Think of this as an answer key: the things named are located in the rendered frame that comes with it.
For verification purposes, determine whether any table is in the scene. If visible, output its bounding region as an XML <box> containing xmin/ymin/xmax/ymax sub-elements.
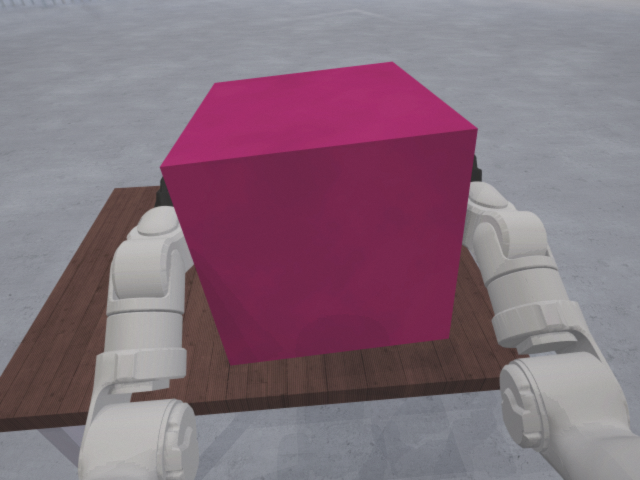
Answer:
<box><xmin>0</xmin><ymin>186</ymin><xmax>530</xmax><ymax>468</ymax></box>

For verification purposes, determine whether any left robot hand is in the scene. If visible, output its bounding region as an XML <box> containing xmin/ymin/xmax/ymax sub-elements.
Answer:
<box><xmin>154</xmin><ymin>177</ymin><xmax>174</xmax><ymax>208</ymax></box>

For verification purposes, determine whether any right robot forearm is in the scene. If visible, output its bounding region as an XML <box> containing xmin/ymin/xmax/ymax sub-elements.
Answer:
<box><xmin>462</xmin><ymin>181</ymin><xmax>630</xmax><ymax>428</ymax></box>

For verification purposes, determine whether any right robot hand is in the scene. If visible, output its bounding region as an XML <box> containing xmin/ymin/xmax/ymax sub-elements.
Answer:
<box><xmin>471</xmin><ymin>154</ymin><xmax>482</xmax><ymax>182</ymax></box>

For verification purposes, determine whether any carton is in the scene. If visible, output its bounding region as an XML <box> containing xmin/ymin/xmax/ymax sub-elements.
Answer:
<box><xmin>160</xmin><ymin>62</ymin><xmax>478</xmax><ymax>366</ymax></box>

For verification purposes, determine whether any left robot upper arm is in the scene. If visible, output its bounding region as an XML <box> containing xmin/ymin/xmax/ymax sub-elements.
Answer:
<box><xmin>81</xmin><ymin>399</ymin><xmax>199</xmax><ymax>480</ymax></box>

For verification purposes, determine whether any right robot upper arm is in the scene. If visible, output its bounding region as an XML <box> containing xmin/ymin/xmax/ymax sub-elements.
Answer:
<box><xmin>500</xmin><ymin>352</ymin><xmax>640</xmax><ymax>480</ymax></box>

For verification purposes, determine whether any left robot forearm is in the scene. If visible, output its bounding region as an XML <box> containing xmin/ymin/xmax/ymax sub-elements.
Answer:
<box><xmin>78</xmin><ymin>206</ymin><xmax>194</xmax><ymax>480</ymax></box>

